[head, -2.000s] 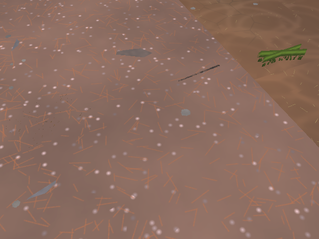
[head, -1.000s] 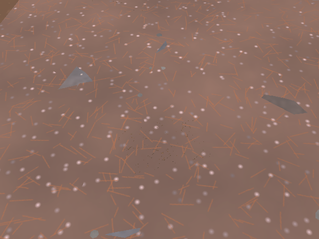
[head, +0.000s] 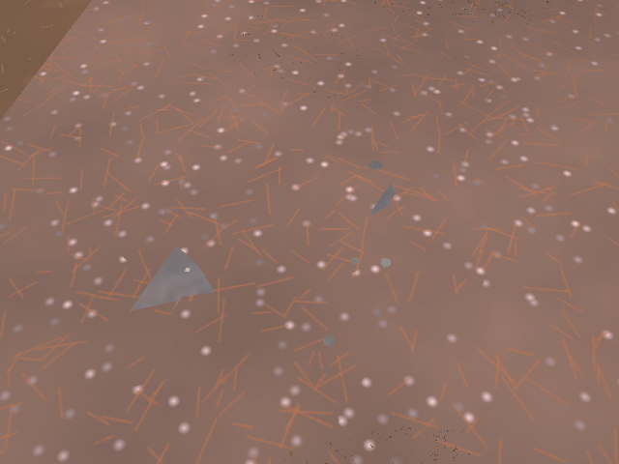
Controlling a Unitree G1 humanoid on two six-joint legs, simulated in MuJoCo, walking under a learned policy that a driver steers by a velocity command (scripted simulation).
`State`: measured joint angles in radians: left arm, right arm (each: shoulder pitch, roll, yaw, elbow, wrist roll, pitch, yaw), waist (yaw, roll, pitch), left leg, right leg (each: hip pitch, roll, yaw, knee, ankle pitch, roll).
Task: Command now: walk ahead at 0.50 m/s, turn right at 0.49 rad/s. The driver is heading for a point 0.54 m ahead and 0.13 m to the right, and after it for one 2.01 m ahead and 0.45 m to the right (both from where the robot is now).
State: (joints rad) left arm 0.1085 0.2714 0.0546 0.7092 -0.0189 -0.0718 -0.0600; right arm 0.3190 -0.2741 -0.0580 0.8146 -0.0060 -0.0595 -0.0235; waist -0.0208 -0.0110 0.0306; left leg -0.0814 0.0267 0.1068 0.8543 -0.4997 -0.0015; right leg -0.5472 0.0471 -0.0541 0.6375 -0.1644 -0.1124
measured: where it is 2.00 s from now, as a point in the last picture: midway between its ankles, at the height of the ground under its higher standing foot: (360, 426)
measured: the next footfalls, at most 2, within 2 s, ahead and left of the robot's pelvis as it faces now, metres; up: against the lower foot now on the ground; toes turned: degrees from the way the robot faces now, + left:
left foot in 0.44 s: +0.44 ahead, +0.09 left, +0.00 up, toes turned -20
right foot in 0.92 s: +0.54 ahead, -0.23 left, +0.00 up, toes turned -33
